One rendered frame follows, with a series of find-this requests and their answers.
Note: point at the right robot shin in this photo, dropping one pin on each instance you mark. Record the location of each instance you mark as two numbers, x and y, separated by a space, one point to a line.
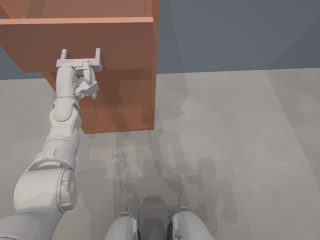
182 209

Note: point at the right robot thigh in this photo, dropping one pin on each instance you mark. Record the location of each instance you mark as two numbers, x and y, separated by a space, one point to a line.
188 226

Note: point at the cabinet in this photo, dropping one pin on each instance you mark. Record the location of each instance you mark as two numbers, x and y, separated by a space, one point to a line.
125 100

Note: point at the robot left forearm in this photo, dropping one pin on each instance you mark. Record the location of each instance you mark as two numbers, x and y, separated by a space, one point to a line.
61 146

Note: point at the left robot upper arm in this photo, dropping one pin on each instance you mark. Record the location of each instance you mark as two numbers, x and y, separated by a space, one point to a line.
42 197

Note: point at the drawer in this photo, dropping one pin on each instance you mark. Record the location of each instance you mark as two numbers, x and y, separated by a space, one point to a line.
122 29

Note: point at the handle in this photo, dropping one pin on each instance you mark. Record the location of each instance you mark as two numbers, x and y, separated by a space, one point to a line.
94 62

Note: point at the robot left hand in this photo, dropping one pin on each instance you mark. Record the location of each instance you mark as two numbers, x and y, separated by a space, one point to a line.
67 81

